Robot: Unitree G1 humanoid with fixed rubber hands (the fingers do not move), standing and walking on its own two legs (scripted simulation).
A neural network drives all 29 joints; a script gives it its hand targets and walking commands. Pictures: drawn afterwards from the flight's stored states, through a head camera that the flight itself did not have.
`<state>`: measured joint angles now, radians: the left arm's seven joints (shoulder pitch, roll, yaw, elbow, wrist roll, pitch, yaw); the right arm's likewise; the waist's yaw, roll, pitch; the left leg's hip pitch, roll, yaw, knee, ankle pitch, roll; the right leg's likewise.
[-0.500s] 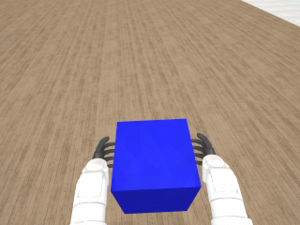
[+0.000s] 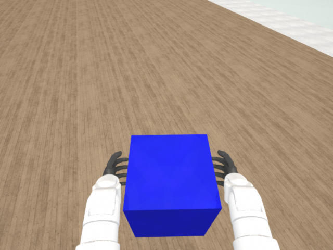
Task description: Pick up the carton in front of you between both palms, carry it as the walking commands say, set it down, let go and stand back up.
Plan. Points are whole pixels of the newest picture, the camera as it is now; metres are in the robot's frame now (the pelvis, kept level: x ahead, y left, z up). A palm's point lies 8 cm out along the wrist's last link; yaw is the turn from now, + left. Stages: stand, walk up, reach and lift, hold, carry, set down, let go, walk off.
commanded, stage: hold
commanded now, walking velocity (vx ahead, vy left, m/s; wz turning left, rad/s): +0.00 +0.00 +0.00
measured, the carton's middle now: (169, 188) +0.32 +0.00 -0.06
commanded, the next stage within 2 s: set down in 0.38 s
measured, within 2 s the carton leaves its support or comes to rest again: neither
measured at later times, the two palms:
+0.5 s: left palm (99, 175) +0.30 +0.18 +0.04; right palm (219, 175) +0.29 -0.12 +0.05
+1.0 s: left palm (111, 195) +0.34 +0.18 -0.14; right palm (200, 188) +0.36 -0.11 -0.14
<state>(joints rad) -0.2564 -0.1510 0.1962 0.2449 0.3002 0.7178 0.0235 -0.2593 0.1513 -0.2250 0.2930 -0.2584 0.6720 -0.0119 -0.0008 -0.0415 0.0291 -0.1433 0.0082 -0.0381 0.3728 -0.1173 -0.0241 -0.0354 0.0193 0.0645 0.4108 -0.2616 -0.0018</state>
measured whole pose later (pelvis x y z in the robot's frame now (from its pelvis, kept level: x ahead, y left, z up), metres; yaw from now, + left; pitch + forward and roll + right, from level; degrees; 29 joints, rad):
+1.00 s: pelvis -0.02 +0.00 -0.06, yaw -1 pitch +25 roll -1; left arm -0.59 -0.14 0.46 0.49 0.32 0.21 0.00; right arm -0.58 0.20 -0.39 0.53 -0.28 0.18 -0.10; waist 0.06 -0.05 0.04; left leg -1.03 -0.01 -0.10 0.78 -0.19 -0.04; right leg -0.93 0.08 0.08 0.85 -0.35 0.00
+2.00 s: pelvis -0.08 +0.00 -0.30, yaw -4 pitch +48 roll -1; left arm -1.12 -0.04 0.59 0.58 0.24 0.32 0.11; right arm -1.33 -0.14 -0.29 0.92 -0.18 0.28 -0.10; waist 0.13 -0.07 -0.01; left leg -2.16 -0.07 -0.12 1.73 -0.41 -0.10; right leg -2.07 0.18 0.08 1.83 -0.60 0.06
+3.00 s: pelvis -0.08 -0.01 -0.38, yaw -3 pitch +42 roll +5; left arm -1.34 0.12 0.64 0.85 0.14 0.23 0.02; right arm -1.65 -0.27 -0.07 1.21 -0.10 0.21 -0.07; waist 0.19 -0.03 0.31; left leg -2.27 -0.02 -0.07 2.03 -0.50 -0.12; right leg -2.22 0.18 0.06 2.16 -0.67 0.02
